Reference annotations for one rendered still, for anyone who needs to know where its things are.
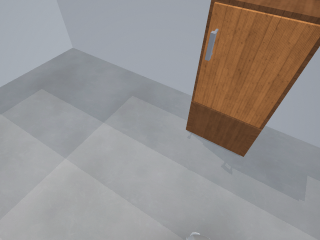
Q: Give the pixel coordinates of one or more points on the cupboard door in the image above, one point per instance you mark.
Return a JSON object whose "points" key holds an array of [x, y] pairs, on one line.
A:
{"points": [[254, 58]]}

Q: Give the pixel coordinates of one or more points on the handle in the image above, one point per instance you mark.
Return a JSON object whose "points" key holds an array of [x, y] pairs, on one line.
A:
{"points": [[211, 43]]}

